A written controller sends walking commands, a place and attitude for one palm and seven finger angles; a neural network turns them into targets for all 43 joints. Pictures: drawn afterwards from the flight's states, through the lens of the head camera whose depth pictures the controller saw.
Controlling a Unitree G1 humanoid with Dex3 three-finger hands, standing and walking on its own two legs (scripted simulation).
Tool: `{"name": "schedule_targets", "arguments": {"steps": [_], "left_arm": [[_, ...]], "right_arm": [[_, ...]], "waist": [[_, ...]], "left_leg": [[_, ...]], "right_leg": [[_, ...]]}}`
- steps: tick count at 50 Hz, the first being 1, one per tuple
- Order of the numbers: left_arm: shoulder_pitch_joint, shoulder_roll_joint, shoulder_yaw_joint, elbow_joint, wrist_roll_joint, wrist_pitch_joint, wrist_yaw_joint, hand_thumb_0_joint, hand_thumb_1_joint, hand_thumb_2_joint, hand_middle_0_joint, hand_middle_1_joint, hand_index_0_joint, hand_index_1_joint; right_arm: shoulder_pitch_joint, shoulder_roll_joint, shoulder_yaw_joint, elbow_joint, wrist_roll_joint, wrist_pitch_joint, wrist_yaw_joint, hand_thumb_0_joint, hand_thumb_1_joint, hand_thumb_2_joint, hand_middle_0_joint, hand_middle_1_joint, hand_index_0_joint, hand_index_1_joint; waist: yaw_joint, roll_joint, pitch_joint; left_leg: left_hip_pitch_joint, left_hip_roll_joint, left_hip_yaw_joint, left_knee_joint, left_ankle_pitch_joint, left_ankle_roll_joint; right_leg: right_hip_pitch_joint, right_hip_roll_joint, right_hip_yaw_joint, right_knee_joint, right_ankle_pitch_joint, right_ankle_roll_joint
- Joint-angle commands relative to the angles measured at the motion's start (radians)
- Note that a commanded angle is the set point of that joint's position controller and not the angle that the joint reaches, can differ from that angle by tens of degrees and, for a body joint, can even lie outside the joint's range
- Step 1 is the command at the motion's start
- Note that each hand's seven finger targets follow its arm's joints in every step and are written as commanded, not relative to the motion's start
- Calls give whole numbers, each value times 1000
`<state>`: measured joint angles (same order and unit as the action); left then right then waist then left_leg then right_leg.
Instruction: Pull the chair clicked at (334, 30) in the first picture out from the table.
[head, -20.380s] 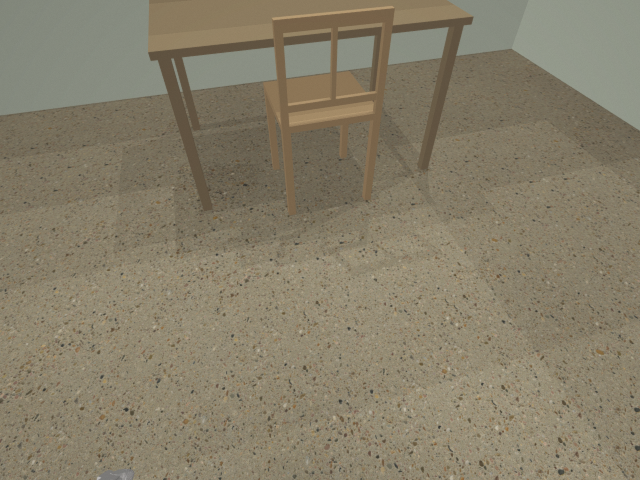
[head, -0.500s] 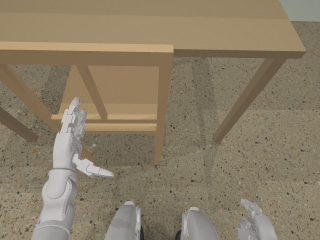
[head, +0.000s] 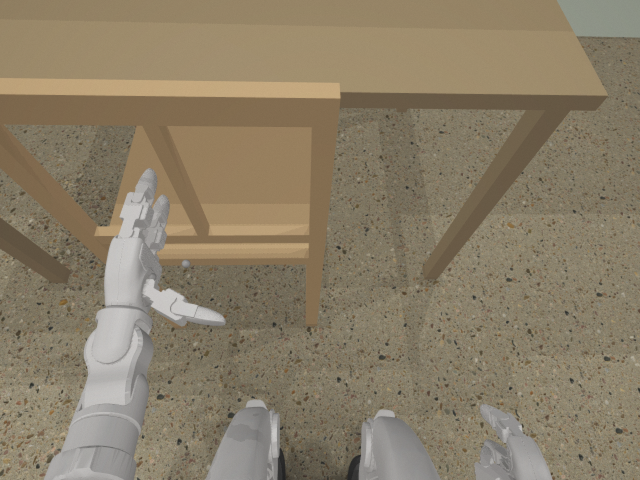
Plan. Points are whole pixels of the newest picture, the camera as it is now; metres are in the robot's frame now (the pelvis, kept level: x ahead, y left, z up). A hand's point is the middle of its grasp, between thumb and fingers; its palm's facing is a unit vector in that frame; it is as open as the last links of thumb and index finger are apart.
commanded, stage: push the fingers through the gap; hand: left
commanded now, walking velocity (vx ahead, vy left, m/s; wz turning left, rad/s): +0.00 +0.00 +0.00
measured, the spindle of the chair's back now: (183, 186) +0.48 +0.20 +0.01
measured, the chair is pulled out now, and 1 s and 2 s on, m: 0.00 0.00 0.00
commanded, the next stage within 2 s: hook a spindle and tug to test in 1.28 s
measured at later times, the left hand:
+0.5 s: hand (191, 227) +0.41 +0.18 +0.02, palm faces +0.05 -1.00 -0.04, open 16.9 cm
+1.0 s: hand (200, 199) +0.46 +0.17 +0.02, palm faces +0.05 -1.00 -0.03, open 16.9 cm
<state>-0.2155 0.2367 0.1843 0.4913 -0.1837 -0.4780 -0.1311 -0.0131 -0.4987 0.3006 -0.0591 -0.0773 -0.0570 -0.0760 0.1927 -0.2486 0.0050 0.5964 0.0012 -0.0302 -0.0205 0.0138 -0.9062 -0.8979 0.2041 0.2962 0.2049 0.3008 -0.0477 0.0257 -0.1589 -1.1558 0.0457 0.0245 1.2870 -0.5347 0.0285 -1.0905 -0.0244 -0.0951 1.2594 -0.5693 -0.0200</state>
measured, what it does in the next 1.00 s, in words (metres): stands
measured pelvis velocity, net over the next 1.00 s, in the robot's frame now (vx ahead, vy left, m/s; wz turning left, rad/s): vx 0.00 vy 0.01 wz -0.02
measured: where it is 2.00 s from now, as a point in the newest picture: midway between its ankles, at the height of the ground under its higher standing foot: outside the picture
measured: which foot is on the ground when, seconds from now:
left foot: down 0.00-1.00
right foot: down 0.00-1.00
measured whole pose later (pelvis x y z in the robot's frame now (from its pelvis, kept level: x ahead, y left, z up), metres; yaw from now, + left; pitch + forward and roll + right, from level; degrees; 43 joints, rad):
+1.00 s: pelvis +0.00 +0.01 +0.00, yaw -1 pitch +26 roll -3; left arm -0.63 0.33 0.32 0.93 -0.12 -0.52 -0.13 -0.01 -0.50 0.30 -0.06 -0.08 -0.06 -0.08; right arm 0.26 -0.26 0.00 0.63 -0.02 0.04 0.01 0.01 -0.91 -0.90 0.20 0.30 0.20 0.30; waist -0.12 0.03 -0.15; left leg -1.22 0.05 0.04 1.29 -0.53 0.04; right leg -1.16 -0.01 -0.08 1.26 -0.55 -0.01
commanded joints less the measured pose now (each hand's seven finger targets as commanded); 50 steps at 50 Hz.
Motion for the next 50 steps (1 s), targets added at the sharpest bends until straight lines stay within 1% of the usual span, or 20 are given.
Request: {"name": "schedule_targets", "arguments": {"steps": [1,7,10,12,15,16,18,22,27,30,31,36,41,42,44,45,46,48,49,50], "left_arm": [[-191,173,91,-158,-18,-62,-1,0,-500,300,-60,-80,-60,-80],[-265,152,68,-161,-13,-88,0,0,-500,300,-60,-80,-60,-80],[-299,161,70,-128,-6,-95,3,0,-500,300,-60,-80,-60,-80],[-338,149,58,-103,0,-96,4,0,-500,300,-60,-80,-60,-80],[-395,174,78,-53,6,-97,10,0,-500,300,-60,-80,-60,-80],[-429,191,87,-33,10,-98,12,0,-500,300,-60,-80,-60,-80],[-473,222,114,-19,15,-103,13,0,-500,300,-60,-80,-60,-80],[-527,210,101,7,19,-106,11,0,-500,300,-60,-80,-60,-80],[-516,208,111,68,16,-91,6,0,-500,300,-60,-80,-60,-80],[-535,224,124,110,20,-84,4,0,-500,300,-60,-80,-60,-80],[-573,250,142,107,22,-91,6,0,-500,300,-60,-80,-60,-80],[-661,264,144,127,34,-118,6,0,-500,300,-60,-80,-60,-80],[-687,255,132,153,44,-122,2,0,-500,300,-60,-80,-60,-80],[-680,236,128,183,42,-113,1,0,-500,300,-60,-80,-60,-80],[-730,272,148,235,48,-105,3,0,-500,300,-60,-80,-60,-80],[-720,277,161,251,48,-103,5,0,-500,300,-60,-80,-60,-80],[-725,295,175,241,48,-108,6,0,-500,300,-60,-80,-60,-80],[-740,312,188,228,51,-116,7,0,-500,300,-60,-80,-60,-80],[-728,295,177,218,50,-120,5,0,-500,300,-60,-80,-60,-80],[-727,303,181,223,49,-121,5,0,-500,300,-60,-80,-60,-80]], "right_arm": [[58,-152,-62,-107,8,-34,-8,0,-900,-900,200,300,200,300],[73,-151,-65,-96,4,-31,0,0,-900,-900,200,300,200,300],[82,-156,-66,-87,4,-27,1,0,-900,-900,200,300,200,300],[87,-157,-67,-80,3,-25,2,0,-900,-900,200,300,200,300],[90,-159,-63,-75,2,-20,0,0,-900,-900,200,300,200,300],[95,-163,-63,-69,2,-19,-2,0,-900,-900,200,300,200,300],[101,-164,-63,-65,-1,-15,-5,0,-900,-900,200,300,200,300],[114,-164,-61,-61,-5,-8,0,0,-900,-900,200,300,200,300],[132,-166,-64,-59,-4,7,8,0,-900,-900,200,300,200,300],[138,-165,-63,-57,-1,16,9,0,-900,-900,200,300,200,300],[146,-168,-61,-53,-5,15,8,0,-900,-900,200,300,200,300],[161,-168,-62,-40,-11,18,9,0,-900,-900,200,300,200,300],[180,-172,-67,-31,-16,27,16,0,-900,-900,200,300,200,300],[181,-169,-66,-30,-15,32,18,0,-900,-900,200,300,200,300],[187,-175,-63,-21,-16,41,16,0,-900,-900,200,300,200,300],[190,-175,-63,-26,-16,43,15,0,-900,-900,200,300,200,300],[188,-176,-62,-32,-18,44,16,0,-900,-900,200,300,200,300],[191,-175,-62,-37,-20,50,17,0,-900,-900,200,300,200,300],[188,-170,-61,-42,-20,52,20,0,-900,-900,200,300,200,300],[187,-171,-60,-43,-19,54,20,0,-900,-900,200,300,200,300]], "waist": [[-7,-15,-413],[-16,44,-417],[-24,21,-403],[-32,37,-397],[-34,19,-387],[-46,23,-375],[-36,38,-416],[-36,86,-458],[-45,31,-468],[-52,0,-429],[-52,13,-432],[-62,60,-456],[-66,93,-500],[-70,78,-481],[-85,43,-438],[-80,24,-443],[-70,51,-459],[-66,61,-487],[-62,72,-503],[-66,54,-495]], "left_leg": [[296,-28,-52,-160,304,-8],[347,-25,-57,-170,330,-14],[340,-22,-64,-172,315,-16],[349,-23,-66,-169,306,-16],[317,-27,-64,-172,258,-13],[321,-23,-69,-171,252,-13],[331,-24,-68,-164,268,-14],[385,-22,-76,-164,317,-20],[366,-19,-74,-158,351,-17],[317,-22,-64,-158,314,-12],[315,-22,-68,-156,316,-11],[355,-19,-76,-148,336,-13],[415,-13,-88,-145,397,-19],[402,-14,-85,-145,386,-18],[345,-16,-81,-140,336,-12],[327,-19,-77,-139,325,-9],[327,-21,-76,-137,328,-9],[348,-19,-76,-138,354,-11],[353,-22,-70,-137,356,-10],[342,-21,-69,-137,348,-9]], "right_leg": [[232,31,67,-176,323,0],[197,31,60,-174,325,-3],[180,33,56,-173,304,-3],[151,33,54,-173,286,-3],[161,32,61,-183,249,-3],[136,34,56,-181,238,-4],[143,32,61,-171,251,-4],[125,33,54,-163,271,-8],[152,35,54,-164,316,-1],[168,36,61,-175,307,2],[162,36,60,-168,304,0],[126,38,60,-160,300,-4],[99,40,50,-149,321,-8],[98,41,49,-156,318,-5],[99,40,55,-163,295,-1],[115,40,57,-163,294,1],[117,39,60,-157,295,-2],[126,39,59,-153,315,-2],[140,40,64,-157,321,-1],[147,42,65,-161,321,-1]]}}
